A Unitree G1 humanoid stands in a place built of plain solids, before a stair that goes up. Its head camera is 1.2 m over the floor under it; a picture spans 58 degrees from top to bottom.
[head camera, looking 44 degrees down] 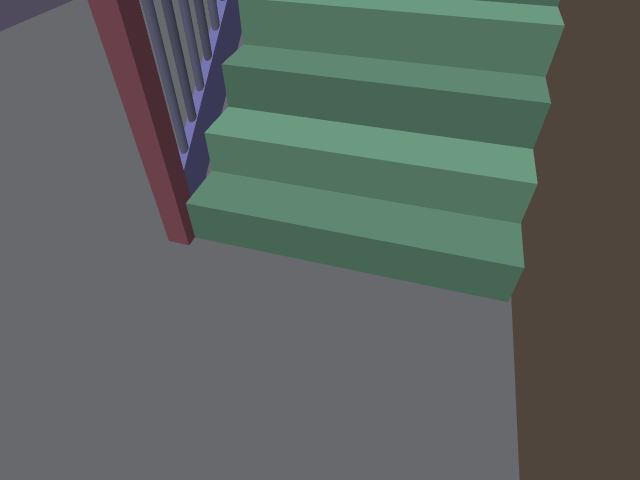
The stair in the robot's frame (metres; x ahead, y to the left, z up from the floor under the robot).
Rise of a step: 0.18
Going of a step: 0.22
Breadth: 1.20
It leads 16 degrees to the right of straight ahead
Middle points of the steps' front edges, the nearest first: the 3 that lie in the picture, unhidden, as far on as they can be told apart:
1.10 -0.08 0.18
1.30 -0.14 0.35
1.51 -0.19 0.53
